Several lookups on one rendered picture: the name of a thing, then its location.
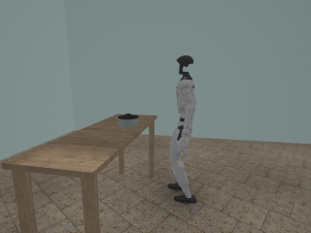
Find robot left thigh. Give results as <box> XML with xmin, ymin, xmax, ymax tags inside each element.
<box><xmin>169</xmin><ymin>126</ymin><xmax>185</xmax><ymax>171</ymax></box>

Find robot left upper arm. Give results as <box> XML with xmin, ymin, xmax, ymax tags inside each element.
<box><xmin>179</xmin><ymin>80</ymin><xmax>195</xmax><ymax>111</ymax></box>

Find left robot forearm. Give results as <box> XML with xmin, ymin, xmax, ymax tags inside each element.
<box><xmin>181</xmin><ymin>105</ymin><xmax>193</xmax><ymax>138</ymax></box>

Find pot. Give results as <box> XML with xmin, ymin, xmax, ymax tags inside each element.
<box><xmin>117</xmin><ymin>118</ymin><xmax>140</xmax><ymax>128</ymax></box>

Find table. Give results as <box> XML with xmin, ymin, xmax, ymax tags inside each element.
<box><xmin>1</xmin><ymin>114</ymin><xmax>157</xmax><ymax>233</ymax></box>

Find robot head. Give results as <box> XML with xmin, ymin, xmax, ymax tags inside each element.
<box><xmin>177</xmin><ymin>55</ymin><xmax>193</xmax><ymax>81</ymax></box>

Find robot left hand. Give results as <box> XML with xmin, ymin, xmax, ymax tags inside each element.
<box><xmin>176</xmin><ymin>136</ymin><xmax>190</xmax><ymax>158</ymax></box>

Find lid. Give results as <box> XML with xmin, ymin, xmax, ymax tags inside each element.
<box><xmin>118</xmin><ymin>115</ymin><xmax>138</xmax><ymax>119</ymax></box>

